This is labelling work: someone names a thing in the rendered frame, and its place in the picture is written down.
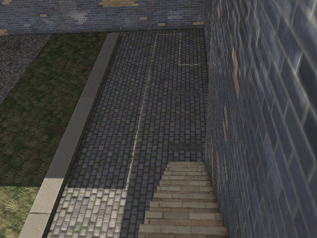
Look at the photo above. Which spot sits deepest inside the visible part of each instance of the stairs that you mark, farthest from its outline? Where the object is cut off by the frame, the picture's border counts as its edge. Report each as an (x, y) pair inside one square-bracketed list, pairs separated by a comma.
[(184, 205)]

